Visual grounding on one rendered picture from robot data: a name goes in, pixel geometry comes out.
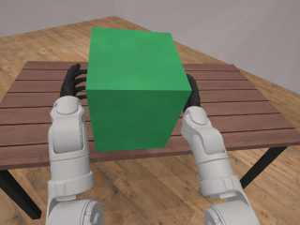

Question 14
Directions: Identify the robot right forearm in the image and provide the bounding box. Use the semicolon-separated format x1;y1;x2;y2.
180;106;261;225

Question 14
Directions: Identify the table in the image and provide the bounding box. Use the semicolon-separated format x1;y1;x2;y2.
0;61;300;220

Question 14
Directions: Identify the robot right upper arm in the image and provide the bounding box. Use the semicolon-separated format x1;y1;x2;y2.
203;200;260;225

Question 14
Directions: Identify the robot left hand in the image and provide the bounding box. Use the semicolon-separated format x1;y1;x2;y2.
60;63;87;100

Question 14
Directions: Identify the robot right hand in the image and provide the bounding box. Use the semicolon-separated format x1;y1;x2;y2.
183;74;201;113

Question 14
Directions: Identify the carton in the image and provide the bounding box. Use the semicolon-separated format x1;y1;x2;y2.
85;27;192;152

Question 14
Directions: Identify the robot left upper arm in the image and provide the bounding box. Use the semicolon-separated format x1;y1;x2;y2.
47;199;103;225

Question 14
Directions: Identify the robot left forearm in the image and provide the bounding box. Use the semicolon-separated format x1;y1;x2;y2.
45;96;94;225

